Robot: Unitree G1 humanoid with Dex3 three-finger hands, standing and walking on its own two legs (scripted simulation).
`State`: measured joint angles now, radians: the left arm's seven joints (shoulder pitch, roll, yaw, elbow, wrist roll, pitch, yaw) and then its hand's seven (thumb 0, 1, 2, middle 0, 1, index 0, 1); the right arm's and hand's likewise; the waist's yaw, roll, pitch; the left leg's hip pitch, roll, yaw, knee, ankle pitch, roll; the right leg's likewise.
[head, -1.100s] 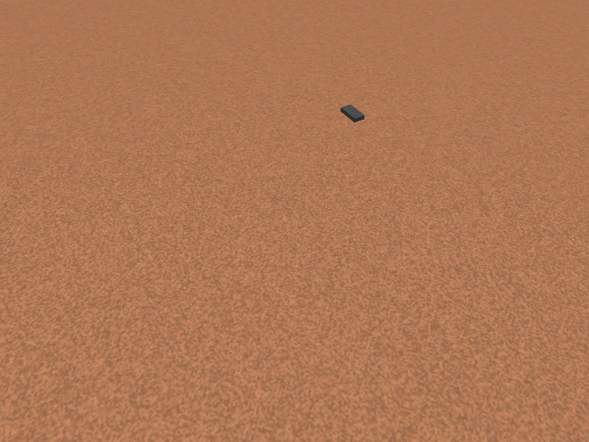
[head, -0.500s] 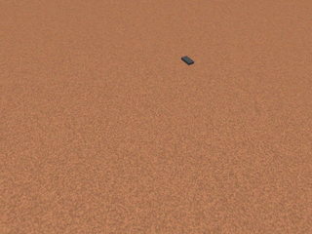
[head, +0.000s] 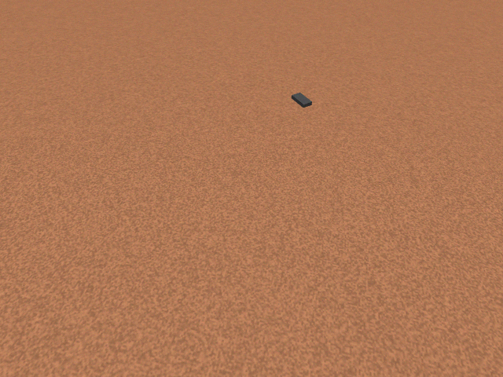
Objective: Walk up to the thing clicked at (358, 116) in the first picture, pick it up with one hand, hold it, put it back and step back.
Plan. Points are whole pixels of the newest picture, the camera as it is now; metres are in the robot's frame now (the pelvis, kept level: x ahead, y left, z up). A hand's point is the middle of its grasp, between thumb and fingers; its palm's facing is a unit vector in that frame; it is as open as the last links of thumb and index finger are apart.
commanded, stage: stand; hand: left
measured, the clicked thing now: (301, 99) +2.06 -0.41 -0.77
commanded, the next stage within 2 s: walk up in 0.02 s
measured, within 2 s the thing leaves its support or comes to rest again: neither
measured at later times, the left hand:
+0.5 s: hand (156, 320) +0.26 +0.18 -0.13, palm faces -0.24 -0.85 -0.48, open 7.4 cm
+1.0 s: hand (230, 163) +0.71 +0.06 -0.14, palm faces -0.59 -0.68 -0.43, open 7.4 cm
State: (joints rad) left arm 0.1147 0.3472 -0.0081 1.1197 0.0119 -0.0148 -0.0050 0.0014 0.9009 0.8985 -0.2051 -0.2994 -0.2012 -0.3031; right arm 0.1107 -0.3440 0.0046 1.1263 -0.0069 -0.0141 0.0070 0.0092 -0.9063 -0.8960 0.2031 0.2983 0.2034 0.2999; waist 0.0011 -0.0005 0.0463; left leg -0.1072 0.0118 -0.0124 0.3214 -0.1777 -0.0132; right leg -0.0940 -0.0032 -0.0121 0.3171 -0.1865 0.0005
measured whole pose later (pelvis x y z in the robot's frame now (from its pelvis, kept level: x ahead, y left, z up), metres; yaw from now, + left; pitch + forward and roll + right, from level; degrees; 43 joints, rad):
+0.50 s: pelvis +0.12 -0.09 -0.03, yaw -21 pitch -2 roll -2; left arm 0.29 0.42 0.07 0.95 0.00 -0.06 -0.05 0.00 0.90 0.90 -0.20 -0.30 -0.20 -0.30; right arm 0.12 -0.49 -0.08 0.95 -0.01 -0.01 0.12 0.02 -0.91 -0.90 0.20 0.30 0.20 0.30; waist 0.06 0.15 0.00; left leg -0.40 0.07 0.03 1.18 -0.47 -0.01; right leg -0.28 -0.02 -0.10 0.67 -0.36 -0.02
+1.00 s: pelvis +0.45 -0.12 -0.01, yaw -34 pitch +0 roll +0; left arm 0.21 0.49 0.04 0.94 -0.03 -0.09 -0.01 0.00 0.90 0.90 -0.20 -0.30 -0.20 -0.30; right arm 0.25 -0.40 -0.10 0.85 -0.02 -0.05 0.09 0.01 -0.91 -0.90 0.20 0.30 0.20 0.30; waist -0.09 -0.02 0.06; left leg -0.24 0.05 0.15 0.48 -0.25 0.01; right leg -0.49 -0.04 0.03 1.13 -0.27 -0.04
